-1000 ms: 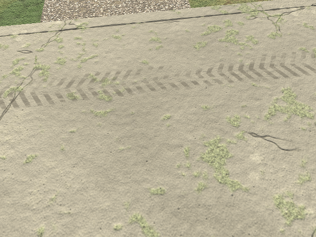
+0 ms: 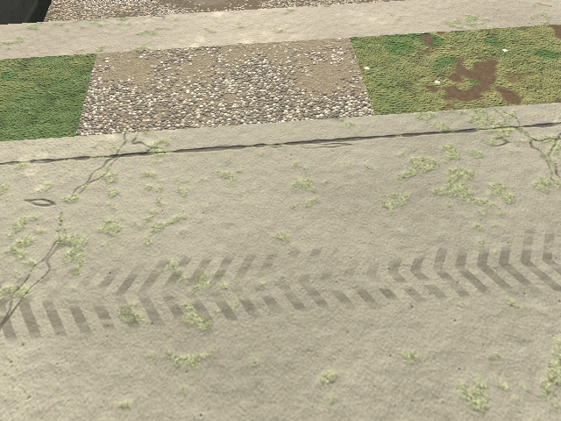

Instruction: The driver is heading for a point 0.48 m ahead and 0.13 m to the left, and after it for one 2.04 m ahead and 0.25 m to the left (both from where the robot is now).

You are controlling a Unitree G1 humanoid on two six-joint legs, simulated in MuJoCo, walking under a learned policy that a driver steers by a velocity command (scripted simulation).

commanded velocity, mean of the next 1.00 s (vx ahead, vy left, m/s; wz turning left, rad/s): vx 0.28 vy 0.00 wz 0.24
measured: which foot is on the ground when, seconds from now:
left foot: down 0.00-0.52, up 0.54-0.96, down 0.98-1.00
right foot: down 0.00-0.98, up 1.00-1.00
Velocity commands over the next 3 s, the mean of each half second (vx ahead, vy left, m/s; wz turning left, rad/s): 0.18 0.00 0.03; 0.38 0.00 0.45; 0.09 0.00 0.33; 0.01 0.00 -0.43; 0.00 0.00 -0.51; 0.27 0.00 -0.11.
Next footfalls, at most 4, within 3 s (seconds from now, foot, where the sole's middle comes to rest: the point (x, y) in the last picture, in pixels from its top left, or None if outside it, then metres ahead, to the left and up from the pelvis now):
0.98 left None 0.41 0.14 -0.77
1.48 right None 0.50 -0.07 -0.77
2.02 right None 0.48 -0.12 -0.77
2.52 left None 0.47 0.11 -0.77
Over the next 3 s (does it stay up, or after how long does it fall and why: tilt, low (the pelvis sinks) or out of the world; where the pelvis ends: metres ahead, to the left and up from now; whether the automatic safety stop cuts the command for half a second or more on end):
stays up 0.51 -0.07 0.00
